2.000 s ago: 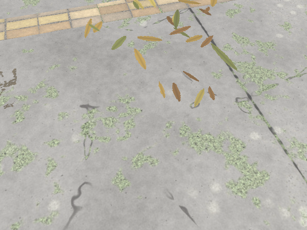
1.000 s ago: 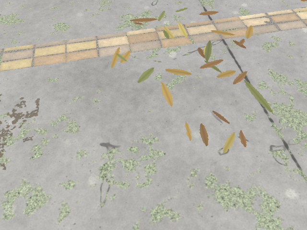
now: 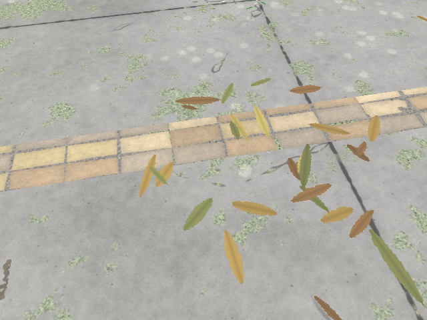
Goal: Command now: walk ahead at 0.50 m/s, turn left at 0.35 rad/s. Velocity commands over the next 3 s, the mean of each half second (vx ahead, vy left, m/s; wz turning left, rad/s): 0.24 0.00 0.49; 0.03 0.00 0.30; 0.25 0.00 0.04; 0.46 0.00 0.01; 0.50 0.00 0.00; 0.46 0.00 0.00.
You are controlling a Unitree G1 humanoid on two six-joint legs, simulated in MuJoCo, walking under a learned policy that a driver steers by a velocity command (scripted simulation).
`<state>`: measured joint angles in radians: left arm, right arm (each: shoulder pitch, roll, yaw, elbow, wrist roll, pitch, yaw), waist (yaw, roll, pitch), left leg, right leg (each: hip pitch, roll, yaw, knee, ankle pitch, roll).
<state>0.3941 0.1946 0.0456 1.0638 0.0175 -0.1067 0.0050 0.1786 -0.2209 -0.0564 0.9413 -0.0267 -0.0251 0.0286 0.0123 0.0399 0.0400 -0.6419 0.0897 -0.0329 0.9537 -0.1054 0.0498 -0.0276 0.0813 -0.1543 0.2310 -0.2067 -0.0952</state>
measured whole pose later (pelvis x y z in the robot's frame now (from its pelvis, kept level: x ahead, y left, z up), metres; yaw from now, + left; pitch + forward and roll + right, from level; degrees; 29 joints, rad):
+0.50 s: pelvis +0.18 +0.04 -0.01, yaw +16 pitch +1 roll -1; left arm 0.12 0.23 0.05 0.83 0.03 0.01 0.03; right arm 0.23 -0.25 -0.08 0.87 -0.01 0.00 0.00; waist -0.04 -0.02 0.08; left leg -0.33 -0.14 -0.02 0.41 -0.09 0.14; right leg -0.60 -0.07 0.06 1.07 -0.34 0.05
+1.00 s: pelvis +0.23 -0.01 +0.00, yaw +24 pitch +0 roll +1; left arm 0.21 0.21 0.00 0.84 0.02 -0.01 0.04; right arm 0.20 -0.26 -0.06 0.88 -0.01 0.05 -0.01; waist -0.01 0.05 0.03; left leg -0.31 -0.08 -0.10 0.73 -0.42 -0.02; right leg -0.17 0.03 0.01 0.39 -0.22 -0.04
